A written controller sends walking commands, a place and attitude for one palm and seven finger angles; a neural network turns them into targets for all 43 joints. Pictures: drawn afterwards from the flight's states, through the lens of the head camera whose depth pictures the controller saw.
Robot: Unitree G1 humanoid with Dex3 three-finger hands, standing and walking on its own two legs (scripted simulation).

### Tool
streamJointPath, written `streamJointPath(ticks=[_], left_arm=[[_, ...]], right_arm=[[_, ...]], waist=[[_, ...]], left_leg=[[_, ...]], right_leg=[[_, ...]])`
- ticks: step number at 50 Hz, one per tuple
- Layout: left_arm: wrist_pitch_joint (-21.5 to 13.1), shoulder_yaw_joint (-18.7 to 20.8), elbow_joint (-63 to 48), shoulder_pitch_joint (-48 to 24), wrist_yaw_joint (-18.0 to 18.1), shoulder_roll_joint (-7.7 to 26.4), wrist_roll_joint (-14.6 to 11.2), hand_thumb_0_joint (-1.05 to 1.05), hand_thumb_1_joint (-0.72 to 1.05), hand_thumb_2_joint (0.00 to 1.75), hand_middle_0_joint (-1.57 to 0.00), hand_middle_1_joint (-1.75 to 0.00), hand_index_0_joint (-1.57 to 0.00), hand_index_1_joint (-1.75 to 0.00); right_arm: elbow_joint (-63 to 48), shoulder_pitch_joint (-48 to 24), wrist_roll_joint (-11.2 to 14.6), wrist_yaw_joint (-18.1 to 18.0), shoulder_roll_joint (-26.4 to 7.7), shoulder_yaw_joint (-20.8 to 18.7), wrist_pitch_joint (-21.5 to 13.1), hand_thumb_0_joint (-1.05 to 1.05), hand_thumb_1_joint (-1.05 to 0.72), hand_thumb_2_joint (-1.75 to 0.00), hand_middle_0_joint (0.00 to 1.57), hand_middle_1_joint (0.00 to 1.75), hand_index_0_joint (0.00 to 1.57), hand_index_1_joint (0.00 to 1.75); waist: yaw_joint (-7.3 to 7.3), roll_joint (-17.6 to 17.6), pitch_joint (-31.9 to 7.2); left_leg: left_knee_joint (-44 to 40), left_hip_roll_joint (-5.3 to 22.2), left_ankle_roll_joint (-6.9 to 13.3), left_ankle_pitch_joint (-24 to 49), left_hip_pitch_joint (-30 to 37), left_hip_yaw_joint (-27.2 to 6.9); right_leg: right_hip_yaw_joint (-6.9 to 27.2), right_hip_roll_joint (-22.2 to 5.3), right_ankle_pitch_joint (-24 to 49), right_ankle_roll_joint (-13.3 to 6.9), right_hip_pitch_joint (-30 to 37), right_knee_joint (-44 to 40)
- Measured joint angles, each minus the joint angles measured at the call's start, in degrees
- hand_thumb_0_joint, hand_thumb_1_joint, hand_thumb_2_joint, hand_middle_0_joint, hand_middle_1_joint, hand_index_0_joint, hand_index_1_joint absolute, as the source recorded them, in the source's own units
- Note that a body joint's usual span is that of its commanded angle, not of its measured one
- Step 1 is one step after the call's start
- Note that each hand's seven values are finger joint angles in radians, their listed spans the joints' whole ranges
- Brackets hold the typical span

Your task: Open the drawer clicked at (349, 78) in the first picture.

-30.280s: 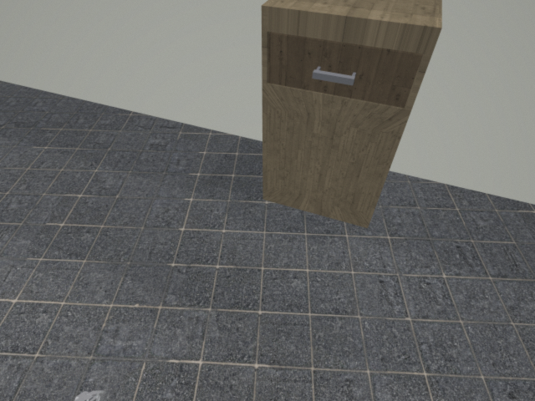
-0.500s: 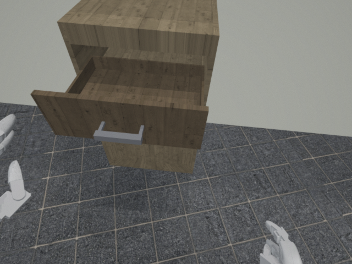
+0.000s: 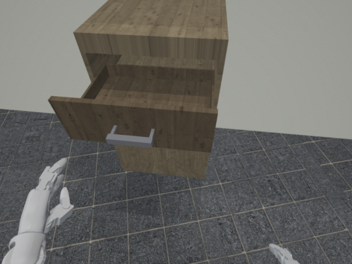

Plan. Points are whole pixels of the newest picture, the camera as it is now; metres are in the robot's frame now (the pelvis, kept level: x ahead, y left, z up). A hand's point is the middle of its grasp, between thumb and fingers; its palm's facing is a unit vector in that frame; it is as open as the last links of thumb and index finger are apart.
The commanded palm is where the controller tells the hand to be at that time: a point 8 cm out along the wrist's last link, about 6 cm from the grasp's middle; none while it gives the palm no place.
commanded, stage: let the arm hang, fingers relaxed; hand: left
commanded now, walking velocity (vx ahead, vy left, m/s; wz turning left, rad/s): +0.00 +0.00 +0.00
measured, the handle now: (131, 135) +0.48 +0.16 -0.01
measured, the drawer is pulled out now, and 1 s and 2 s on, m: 0.28 0.28 0.28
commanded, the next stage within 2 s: look to check the result in 1.00 s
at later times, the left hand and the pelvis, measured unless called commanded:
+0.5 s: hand out of the picture -0.04 +0.19 -0.16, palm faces -0.01 -0.97 -0.23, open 7.2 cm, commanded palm none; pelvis +0.00 +0.00 +0.01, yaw -2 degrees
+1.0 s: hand out of the picture -0.02 +0.15 -0.17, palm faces -0.01 -0.99 -0.17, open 7.3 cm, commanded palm none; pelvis -0.01 -0.01 +0.01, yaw -3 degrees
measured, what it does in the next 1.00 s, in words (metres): stands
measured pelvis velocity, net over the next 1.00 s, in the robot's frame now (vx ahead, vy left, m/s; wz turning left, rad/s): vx -0.01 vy -0.01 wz -0.05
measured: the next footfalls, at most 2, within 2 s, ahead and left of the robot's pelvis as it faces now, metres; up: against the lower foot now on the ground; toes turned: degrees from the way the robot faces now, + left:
none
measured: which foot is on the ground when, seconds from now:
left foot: down 0.00-1.00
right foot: down 0.00-1.00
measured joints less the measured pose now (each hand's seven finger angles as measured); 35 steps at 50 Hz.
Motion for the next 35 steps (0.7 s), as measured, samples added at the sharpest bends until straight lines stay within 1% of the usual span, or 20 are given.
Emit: streamJointPath(ticks=[2,4,6,8,9,10,13,16,20,24,29,35], left_arm=[[4.81,-2.74,15.93,-4.89,-0.81,-3.05,0.18,0.00,0.91,0.90,-0.20,-0.30,-0.19,-0.30],[8.17,-5.10,29.25,-7.39,-1.23,-5.52,0.18,0.00,0.91,0.90,-0.19,-0.29,-0.19,-0.30],[9.79,-7.61,39.29,-7.83,-1.75,-7.76,0.02,0.01,0.91,0.90,-0.19,-0.29,-0.19,-0.30],[10.03,-9.92,46.69,-7.00,-2.31,-10.00,-0.26,0.01,0.92,0.90,-0.19,-0.29,-0.19,-0.30],[9.34,-9.17,49.03,-6.60,-1.60,-10.86,-1.11,0.00,0.94,0.90,-0.20,-0.29,-0.19,-0.30],[8.47,-8.11,50.51,-6.56,-0.81,-10.62,-1.44,-0.02,0.99,0.90,-0.20,-0.30,-0.20,-0.30],[7.43,-8.29,54.54,-5.82,-1.29,-8.68,-0.87,-0.05,1.03,0.90,-0.21,-0.30,-0.20,-0.30],[7.18,-8.95,58.41,-4.43,-1.76,-7.50,-0.76,-0.04,1.01,0.90,-0.20,-0.30,-0.20,-0.30],[7.22,-9.58,62.58,-2.86,-1.83,-7.15,-0.90,-0.02,0.97,0.90,-0.20,-0.30,-0.20,-0.30],[7.09,-10.11,65.11,-2.11,-1.69,-7.81,-1.04,-0.01,0.94,0.90,-0.20,-0.29,-0.19,-0.30],[6.77,-10.60,66.49,-2.29,-1.53,-9.56,-1.05,0.00,0.92,0.90,-0.20,-0.29,-0.19,-0.30],[6.25,-10.81,66.39,-3.45,-1.39,-11.76,-0.96,0.00,0.92,0.90,-0.20,-0.29,-0.19,-0.30]], right_arm=[[2.09,-0.53,-0.47,0.18,0.11,0.33,2.14,0.01,-0.90,-0.90,0.20,0.30,0.20,0.30],[3.57,-0.66,-0.78,0.07,1.11,0.99,3.43,0.01,-0.91,-0.90,0.20,0.30,0.20,0.30],[5.00,-0.32,-0.80,-0.24,2.42,1.79,4.11,0.01,-0.91,-0.90,0.20,0.30,0.20,0.30],[6.79,0.49,-0.64,-0.49,3.64,2.49,4.44,0.01,-0.91,-0.90,0.20,0.30,0.20,0.30],[7.82,1.16,-0.52,-0.63,4.30,2.68,4.56,0.01,-0.91,-0.90,0.20,0.30,0.20,0.30],[8.91,1.98,-0.34,-0.97,4.91,2.60,4.67,0.01,-0.91,-0.90,0.20,0.30,0.20,0.30],[12.01,4.01,-0.34,-1.54,5.09,1.94,5.24,0.01,-0.94,-0.90,0.20,0.30,0.20,0.30],[14.41,5.85,-0.20,-1.62,4.96,1.81,5.46,0.01,-0.93,-0.90,0.20,0.30,0.20,0.30],[16.61,7.63,0.06,-1.85,5.29,1.98,5.29,0.01,-0.92,-0.90,0.20,0.30,0.20,0.30],[18.11,8.44,0.26,-1.96,6.21,2.33,5.06,0.01,-0.92,-0.90,0.20,0.30,0.20,0.30],[19.20,8.54,0.33,-1.90,7.66,2.65,4.91,0.01,-0.91,-0.90,0.20,0.30,0.20,0.30],[19.55,8.13,0.26,-1.83,9.13,2.71,4.66,0.01,-0.91,-0.90,0.20,0.30,0.20,0.30]], waist=[[-0.14,-0.29,0.39],[-0.55,-1.43,1.66],[-0.91,-2.73,3.25],[-0.81,-3.84,4.69],[-0.60,-4.26,5.20],[-0.09,-4.61,5.63],[1.11,-4.55,6.33],[1.39,-3.81,6.41],[1.24,-2.77,6.50],[1.08,-1.92,6.48],[0.94,-1.18,5.96],[0.73,-1.17,5.26]], left_leg=[[0.60,-0.50,0.25,-0.41,0.28,0.23],[0.16,-0.63,0.30,-0.40,1.48,0.76],[-1.08,-0.35,0.23,0.04,3.06,1.22],[-2.65,0.15,0.13,0.70,4.55,1.56],[-3.32,0.43,0.05,1.05,4.93,1.45],[-3.94,0.66,-0.06,1.43,5.18,1.22],[-5.52,1.09,-0.20,2.36,5.81,0.97],[-6.63,1.08,-0.09,2.87,6.34,1.05],[-7.85,0.71,0.15,3.41,7.21,1.37],[-8.59,0.37,0.31,3.82,7.82,1.73],[-8.97,0.17,0.39,4.11,8.09,2.15],[-8.97,0.18,0.27,4.32,7.93,2.41]], right_leg=[[0.28,-0.53,-0.91,0.14,-0.21,1.54],[0.84,-0.64,-1.13,0.33,0.42,1.90],[1.29,-0.28,-0.56,0.36,1.75,0.78],[1.56,0.33,0.53,0.17,3.30,-1.30],[1.42,0.64,1.14,0.07,3.97,-2.51],[1.18,0.89,1.76,-0.05,4.55,-3.70],[0.87,1.41,3.39,-0.23,5.89,-6.70],[0.92,1.45,4.19,-0.13,6.60,-8.24],[1.25,1.12,4.44,0.09,7.10,-8.80],[1.63,0.80,4.46,0.24,7.22,-8.68],[2.06,0.63,4.49,0.29,7.01,-8.33],[2.33,0.65,4.48,0.15,6.48,-7.75]])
